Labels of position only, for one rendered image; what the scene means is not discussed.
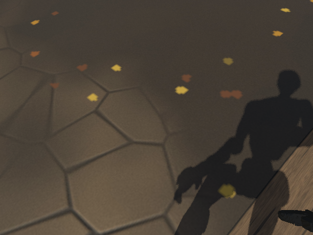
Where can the right robot hand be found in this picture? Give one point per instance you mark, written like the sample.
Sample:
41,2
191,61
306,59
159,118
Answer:
298,218

